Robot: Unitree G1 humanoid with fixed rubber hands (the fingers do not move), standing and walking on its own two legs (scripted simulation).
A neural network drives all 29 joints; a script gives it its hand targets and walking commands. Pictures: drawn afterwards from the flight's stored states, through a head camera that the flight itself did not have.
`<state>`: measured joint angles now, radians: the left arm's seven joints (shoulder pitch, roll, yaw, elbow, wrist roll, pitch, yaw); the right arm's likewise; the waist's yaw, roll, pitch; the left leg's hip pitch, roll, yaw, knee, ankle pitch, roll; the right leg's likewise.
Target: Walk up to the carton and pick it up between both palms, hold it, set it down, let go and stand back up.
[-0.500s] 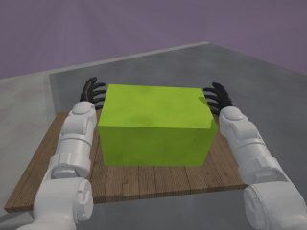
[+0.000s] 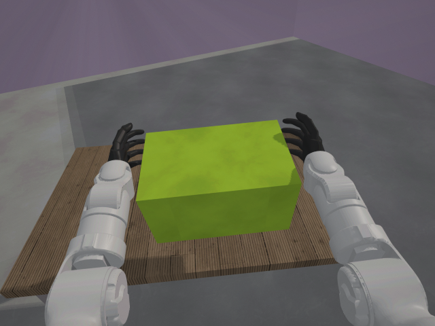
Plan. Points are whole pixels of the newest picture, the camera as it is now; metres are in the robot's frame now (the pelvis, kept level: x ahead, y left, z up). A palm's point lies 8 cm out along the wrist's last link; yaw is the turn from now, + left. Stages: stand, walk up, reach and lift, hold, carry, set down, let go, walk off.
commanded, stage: set down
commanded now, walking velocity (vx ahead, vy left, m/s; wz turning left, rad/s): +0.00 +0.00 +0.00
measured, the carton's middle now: (217, 181) +0.40 +0.02 +0.10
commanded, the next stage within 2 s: none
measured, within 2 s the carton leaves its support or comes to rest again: neither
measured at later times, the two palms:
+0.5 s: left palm (127, 171) +0.41 +0.20 +0.13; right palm (305, 161) +0.42 -0.16 +0.13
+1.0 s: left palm (129, 179) +0.41 +0.21 +0.10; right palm (298, 166) +0.43 -0.15 +0.11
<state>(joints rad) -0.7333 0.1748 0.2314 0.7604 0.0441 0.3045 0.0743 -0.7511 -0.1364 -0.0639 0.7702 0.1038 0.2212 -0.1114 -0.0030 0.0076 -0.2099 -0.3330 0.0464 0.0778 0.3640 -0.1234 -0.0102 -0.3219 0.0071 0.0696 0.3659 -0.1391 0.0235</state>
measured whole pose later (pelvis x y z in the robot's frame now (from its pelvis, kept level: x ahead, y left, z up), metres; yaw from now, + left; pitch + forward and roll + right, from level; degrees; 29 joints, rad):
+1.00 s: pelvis +0.02 +0.00 +0.00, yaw +0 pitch +7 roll +0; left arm -0.76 0.16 0.23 1.02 0.04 0.01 0.10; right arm -0.75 -0.11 -0.16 0.97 -0.03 -0.02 -0.07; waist 0.03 0.01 -0.14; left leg -0.33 0.05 0.08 0.36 -0.15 -0.02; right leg -0.32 0.01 0.07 0.37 -0.17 0.02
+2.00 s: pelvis +0.05 +0.00 +0.00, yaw +0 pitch +9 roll +0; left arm -0.78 0.16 0.26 1.30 0.04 -0.26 0.10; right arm -0.75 -0.08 -0.35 1.15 -0.24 -0.23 -0.02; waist 0.05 0.01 -0.11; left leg -0.34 0.05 0.08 0.36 -0.18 -0.02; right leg -0.33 0.01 0.07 0.37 -0.20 0.02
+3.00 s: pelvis +0.05 +0.00 +0.00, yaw +0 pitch +19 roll +0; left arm -0.76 0.15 0.30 1.37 0.04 -0.54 0.09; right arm -0.75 -0.08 -0.40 1.25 -0.30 -0.51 -0.05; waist 0.05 0.01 -0.12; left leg -0.53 0.05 0.08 0.36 -0.16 -0.02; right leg -0.52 0.01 0.07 0.37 -0.19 0.02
